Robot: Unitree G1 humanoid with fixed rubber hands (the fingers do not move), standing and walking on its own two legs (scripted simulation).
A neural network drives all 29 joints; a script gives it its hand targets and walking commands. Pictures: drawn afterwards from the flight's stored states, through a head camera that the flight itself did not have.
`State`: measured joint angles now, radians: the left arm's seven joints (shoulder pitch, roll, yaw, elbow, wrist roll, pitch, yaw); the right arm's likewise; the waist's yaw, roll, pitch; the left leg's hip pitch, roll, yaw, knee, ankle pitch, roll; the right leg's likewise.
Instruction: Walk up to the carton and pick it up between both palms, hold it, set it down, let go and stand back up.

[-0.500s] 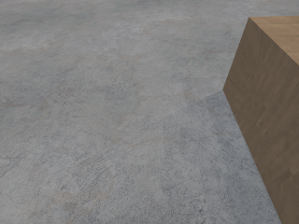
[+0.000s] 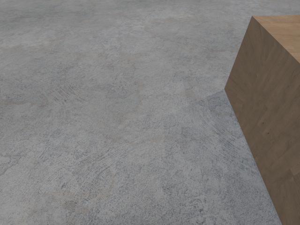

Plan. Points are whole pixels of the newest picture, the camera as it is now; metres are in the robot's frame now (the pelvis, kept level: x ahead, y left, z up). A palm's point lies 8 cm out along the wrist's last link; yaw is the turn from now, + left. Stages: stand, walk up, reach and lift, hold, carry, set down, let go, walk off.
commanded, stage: stand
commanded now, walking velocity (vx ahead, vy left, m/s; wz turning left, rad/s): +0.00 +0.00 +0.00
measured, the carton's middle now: out of the picture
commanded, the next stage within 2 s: walk up in 0.86 s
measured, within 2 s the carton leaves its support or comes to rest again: neither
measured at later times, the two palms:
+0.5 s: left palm out of the picture +0.08 +0.28 -0.12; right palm out of the picture +0.07 -0.27 -0.12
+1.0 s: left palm out of the picture +0.08 +0.28 -0.12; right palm out of the picture +0.07 -0.27 -0.12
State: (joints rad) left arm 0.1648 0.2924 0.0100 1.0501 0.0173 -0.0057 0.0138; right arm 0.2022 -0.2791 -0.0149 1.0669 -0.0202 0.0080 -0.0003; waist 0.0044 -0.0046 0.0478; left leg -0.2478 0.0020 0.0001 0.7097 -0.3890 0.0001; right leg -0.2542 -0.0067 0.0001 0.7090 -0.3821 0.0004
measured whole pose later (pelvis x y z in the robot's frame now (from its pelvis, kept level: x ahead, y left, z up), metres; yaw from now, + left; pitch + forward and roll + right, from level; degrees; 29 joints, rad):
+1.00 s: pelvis +0.01 +0.00 +0.01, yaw +0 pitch -4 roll +0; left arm 0.12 0.29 0.01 1.09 0.02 -0.01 0.02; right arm 0.15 -0.28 -0.01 1.09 -0.02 0.01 -0.01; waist 0.01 -0.01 0.08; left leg -0.20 0.00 0.00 0.66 -0.38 0.00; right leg -0.20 -0.01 0.00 0.65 -0.37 0.00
